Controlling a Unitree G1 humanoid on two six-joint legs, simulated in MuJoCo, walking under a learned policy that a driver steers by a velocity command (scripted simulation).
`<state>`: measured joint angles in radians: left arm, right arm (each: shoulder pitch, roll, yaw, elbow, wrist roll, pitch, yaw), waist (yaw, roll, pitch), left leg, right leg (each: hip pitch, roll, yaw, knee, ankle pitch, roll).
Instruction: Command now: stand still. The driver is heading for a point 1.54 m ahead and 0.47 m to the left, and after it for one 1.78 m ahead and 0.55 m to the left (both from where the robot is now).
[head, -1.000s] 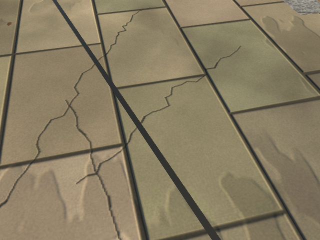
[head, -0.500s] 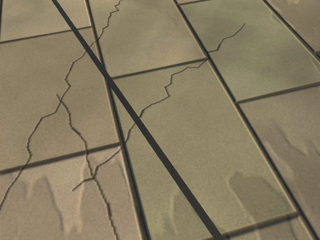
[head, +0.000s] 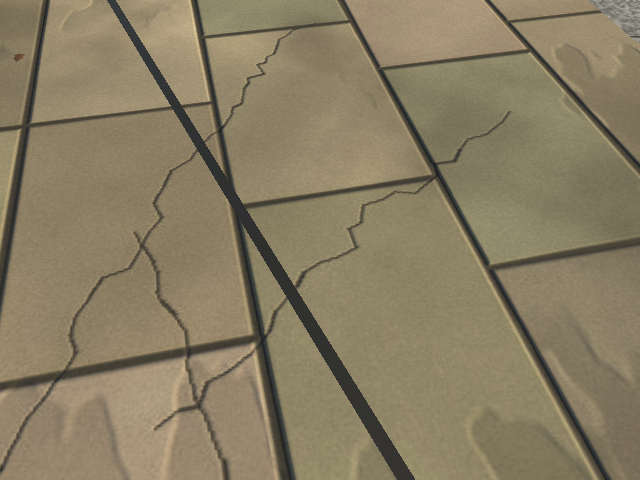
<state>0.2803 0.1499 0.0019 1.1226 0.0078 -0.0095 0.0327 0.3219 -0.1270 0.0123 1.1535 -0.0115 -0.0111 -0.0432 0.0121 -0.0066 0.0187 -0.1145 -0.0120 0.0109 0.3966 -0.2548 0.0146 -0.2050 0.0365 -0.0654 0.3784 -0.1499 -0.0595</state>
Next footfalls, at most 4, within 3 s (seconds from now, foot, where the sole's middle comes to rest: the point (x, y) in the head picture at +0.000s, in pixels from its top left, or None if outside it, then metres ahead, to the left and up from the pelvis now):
0.58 right None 0.16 -0.11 -0.78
1.08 left None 0.50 0.03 -0.78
1.62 right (351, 346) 0.86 -0.04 -0.78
2.14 left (217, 316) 0.95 0.30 -0.78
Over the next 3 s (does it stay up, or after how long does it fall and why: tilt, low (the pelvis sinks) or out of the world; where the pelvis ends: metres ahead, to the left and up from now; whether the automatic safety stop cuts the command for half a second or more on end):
stays up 1.24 0.43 0.00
